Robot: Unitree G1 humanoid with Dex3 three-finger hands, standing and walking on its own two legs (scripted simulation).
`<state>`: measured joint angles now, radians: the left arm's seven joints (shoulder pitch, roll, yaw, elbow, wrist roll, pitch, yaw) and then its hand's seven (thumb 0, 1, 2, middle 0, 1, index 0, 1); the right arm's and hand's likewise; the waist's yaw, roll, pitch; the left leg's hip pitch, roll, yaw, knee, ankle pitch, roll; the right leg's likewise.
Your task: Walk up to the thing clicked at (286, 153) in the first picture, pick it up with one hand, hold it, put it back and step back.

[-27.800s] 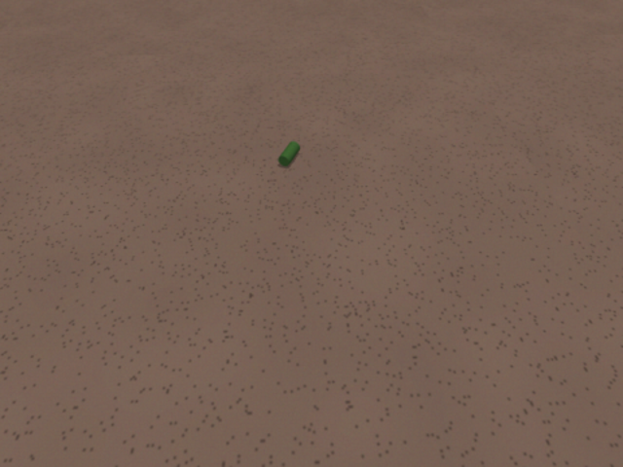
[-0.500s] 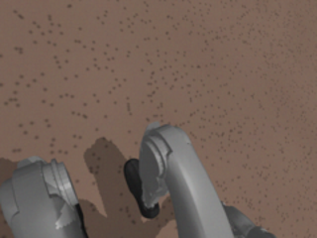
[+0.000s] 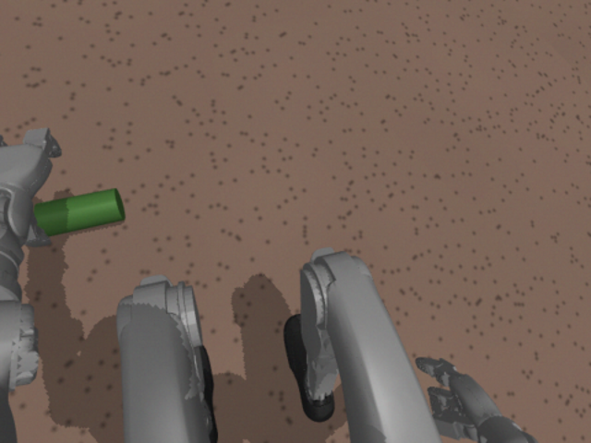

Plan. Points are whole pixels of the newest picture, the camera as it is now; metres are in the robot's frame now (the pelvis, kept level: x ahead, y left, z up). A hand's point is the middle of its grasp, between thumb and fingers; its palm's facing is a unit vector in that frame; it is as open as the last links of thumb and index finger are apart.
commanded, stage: withdraw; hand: left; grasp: from above
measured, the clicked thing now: (82, 212) +0.49 +0.31 -0.34
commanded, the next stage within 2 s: home in 0.24 s
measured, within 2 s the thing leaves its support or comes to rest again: neither
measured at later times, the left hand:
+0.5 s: hand (27, 176) +0.49 +0.33 -0.16, palm faces -0.32 -0.06 -0.95, open 13.1 cm
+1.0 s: hand out of the picture +0.30 +0.27 +0.05, palm faces -0.16 -0.75 -0.64, open 7.6 cm
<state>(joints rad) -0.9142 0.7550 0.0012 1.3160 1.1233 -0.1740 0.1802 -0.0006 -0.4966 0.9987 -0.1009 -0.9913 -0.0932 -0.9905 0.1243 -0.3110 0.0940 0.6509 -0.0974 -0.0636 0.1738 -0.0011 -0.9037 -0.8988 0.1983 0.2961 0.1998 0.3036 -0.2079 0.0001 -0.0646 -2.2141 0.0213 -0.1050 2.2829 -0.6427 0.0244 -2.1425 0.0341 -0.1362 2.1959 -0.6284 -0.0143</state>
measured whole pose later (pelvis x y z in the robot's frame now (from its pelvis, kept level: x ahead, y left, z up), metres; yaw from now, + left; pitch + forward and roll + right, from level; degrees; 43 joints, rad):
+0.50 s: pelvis +0.01 +0.01 -0.02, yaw +0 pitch +36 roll -8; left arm -0.92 0.75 0.11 1.30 1.19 -0.12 0.39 0.00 -0.31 0.94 -0.20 -0.82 -0.19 -0.82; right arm 0.19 -0.25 0.06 0.72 -0.12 -0.07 0.16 0.00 -0.89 -0.89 0.20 0.30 0.20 0.30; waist -0.23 0.02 -0.10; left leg -2.32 0.02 -0.08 2.35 -0.68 0.04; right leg -2.24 0.03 -0.12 2.27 -0.67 0.00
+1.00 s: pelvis +0.02 +0.00 +0.16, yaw +5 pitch +29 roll -5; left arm -0.15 0.41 0.04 0.43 0.41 0.13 0.07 0.00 0.84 0.90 -0.22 -0.32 -0.22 -0.32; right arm 0.09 -0.27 -0.02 0.59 0.02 -0.05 0.01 0.00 -0.90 -0.90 0.20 0.30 0.20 0.30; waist -0.06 0.02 -0.20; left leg -1.68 0.01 -0.06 1.78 -0.61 0.02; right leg -1.62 0.03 -0.08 1.71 -0.61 -0.01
